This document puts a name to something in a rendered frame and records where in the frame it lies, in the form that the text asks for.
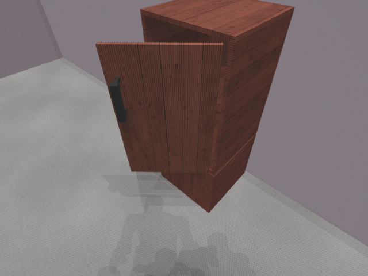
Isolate cupboard door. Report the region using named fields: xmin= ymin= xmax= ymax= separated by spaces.
xmin=96 ymin=42 xmax=224 ymax=173

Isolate handle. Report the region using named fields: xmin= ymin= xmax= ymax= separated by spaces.
xmin=109 ymin=76 xmax=127 ymax=122

